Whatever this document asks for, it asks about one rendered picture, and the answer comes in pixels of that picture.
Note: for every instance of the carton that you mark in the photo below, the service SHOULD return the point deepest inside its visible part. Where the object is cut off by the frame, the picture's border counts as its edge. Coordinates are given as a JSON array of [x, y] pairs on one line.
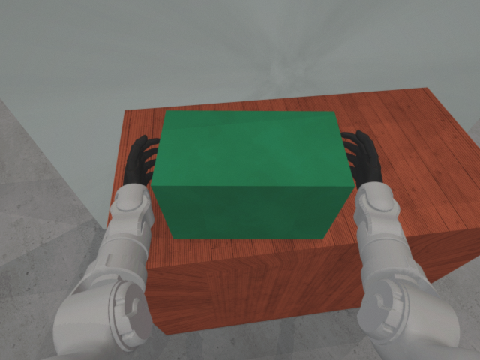
[[251, 174]]

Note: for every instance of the pedestal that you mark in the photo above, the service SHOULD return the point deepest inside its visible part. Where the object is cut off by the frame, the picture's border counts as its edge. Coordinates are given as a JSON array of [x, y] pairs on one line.
[[427, 159]]

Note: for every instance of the robot right hand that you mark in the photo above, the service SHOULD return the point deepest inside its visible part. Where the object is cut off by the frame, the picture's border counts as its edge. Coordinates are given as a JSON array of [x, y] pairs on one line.
[[366, 163]]

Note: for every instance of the robot left upper arm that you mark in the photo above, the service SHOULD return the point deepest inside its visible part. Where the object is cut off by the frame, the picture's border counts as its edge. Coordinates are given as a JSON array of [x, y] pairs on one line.
[[108, 322]]

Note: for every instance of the robot left hand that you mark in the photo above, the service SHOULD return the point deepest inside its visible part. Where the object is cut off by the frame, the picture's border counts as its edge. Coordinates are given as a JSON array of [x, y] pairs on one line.
[[137, 167]]

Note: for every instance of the left robot forearm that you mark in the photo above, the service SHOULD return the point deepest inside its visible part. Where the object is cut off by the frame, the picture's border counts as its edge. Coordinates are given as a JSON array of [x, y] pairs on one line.
[[124, 251]]

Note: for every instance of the right robot forearm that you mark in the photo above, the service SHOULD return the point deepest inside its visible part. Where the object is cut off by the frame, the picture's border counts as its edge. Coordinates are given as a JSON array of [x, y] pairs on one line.
[[383, 247]]

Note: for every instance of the robot right upper arm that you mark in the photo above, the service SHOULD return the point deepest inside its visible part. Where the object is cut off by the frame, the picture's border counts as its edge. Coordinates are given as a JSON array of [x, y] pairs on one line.
[[406, 323]]

